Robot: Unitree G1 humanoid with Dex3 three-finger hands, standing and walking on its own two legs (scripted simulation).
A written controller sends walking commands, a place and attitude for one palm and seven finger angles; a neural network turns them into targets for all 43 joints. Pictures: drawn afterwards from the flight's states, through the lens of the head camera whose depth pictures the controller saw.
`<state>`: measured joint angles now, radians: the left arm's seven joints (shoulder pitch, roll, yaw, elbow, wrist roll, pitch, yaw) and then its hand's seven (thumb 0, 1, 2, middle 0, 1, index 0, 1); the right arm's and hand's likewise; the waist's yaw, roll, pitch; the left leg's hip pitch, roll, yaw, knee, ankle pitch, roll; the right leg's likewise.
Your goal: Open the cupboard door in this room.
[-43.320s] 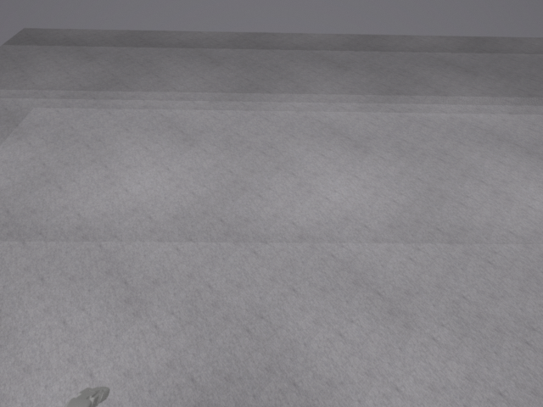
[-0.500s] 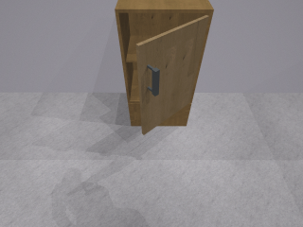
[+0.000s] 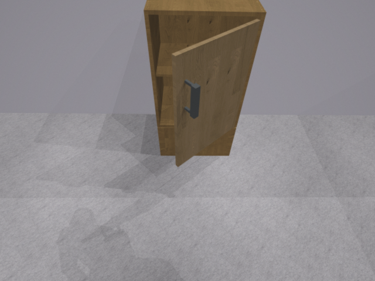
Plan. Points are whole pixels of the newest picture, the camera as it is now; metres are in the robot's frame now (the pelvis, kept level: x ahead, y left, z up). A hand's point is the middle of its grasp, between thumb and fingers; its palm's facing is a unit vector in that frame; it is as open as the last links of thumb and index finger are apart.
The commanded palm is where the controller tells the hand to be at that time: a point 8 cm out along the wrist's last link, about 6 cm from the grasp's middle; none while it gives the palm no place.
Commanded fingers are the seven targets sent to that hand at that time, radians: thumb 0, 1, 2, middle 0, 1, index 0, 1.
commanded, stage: look to check the result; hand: left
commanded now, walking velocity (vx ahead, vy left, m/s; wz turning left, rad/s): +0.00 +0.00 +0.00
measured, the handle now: (190, 99) +0.71 +0.02 -0.04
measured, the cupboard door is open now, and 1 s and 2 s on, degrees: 41 41 41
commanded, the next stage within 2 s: walk to a spot facing it in 0.50 s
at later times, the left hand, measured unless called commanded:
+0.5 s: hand out of the picture +0.02 +0.18 -0.17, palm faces +0.00 -0.98 -0.21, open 7.4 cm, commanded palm none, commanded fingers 0.00 0.90 0.90 -0.20 -0.30 -0.20 -0.30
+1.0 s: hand out of the picture +0.07 +0.17 -0.18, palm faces -0.12 -0.95 -0.28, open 7.4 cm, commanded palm none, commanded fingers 0.00 0.90 0.90 -0.20 -0.30 -0.20 -0.30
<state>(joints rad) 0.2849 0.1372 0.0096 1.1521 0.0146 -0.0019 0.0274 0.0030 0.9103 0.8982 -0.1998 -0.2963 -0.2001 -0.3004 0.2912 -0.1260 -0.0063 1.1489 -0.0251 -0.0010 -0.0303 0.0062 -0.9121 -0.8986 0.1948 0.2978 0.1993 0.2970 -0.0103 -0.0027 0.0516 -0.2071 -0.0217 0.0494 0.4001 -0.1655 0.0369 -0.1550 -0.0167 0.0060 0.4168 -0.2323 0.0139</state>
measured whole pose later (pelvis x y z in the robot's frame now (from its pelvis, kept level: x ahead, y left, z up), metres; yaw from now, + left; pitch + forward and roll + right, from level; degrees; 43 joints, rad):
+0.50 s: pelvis +0.01 +0.00 +0.00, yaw +0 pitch -2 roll +0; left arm 0.23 0.18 0.01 1.14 0.02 -0.01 0.02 0.00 0.91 0.90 -0.20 -0.30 -0.20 -0.30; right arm 0.23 -0.18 -0.01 1.14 -0.02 -0.01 -0.02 0.01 -0.91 -0.90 0.20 0.30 0.20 0.30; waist -0.01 0.00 0.06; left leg -0.19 -0.02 0.05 0.38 -0.16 0.04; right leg -0.13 -0.02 0.01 0.40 -0.23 0.01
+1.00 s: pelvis +0.00 -0.03 -0.02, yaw -10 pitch -1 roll +2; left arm 0.23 0.20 0.07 1.00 0.03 0.04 -0.01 0.00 0.91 0.90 -0.20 -0.30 -0.20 -0.30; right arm 0.17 -0.21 -0.06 1.01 -0.03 0.03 -0.03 0.01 -0.91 -0.90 0.20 0.30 0.20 0.30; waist 0.02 0.03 0.11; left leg -0.28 0.08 0.19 0.62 -0.31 -0.01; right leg -0.30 0.02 0.00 0.64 -0.31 -0.03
